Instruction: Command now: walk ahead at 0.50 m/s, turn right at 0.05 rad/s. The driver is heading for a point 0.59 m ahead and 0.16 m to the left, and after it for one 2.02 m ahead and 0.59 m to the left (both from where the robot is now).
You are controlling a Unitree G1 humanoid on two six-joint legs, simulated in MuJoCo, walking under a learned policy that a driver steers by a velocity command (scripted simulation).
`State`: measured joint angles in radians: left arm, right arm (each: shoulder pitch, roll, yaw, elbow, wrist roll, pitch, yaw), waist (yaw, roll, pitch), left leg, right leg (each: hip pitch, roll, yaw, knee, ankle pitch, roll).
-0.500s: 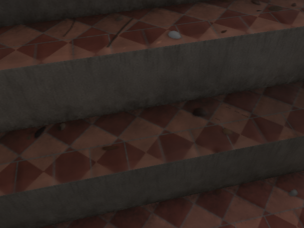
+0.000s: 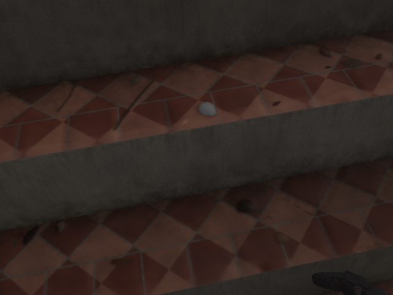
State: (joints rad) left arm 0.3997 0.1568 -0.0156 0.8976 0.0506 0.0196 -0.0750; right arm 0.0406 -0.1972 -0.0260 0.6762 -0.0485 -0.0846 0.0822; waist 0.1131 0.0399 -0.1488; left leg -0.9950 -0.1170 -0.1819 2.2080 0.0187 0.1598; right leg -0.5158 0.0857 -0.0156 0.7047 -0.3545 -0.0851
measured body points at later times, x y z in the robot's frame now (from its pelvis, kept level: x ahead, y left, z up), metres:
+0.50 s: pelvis +0.17 +0.03 +0.19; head +0.16 +0.00 +0.64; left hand +0.31 +0.28 +0.12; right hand +0.24 -0.22 +0.04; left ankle +0.14 +0.08 -0.48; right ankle +0.14 -0.09 -0.27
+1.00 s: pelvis +0.40 +0.02 +0.44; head +0.38 +0.02 +0.89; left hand +0.36 +0.26 +0.29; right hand +0.65 -0.14 +0.35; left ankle +0.33 +0.14 -0.01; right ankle +0.46 -0.08 -0.26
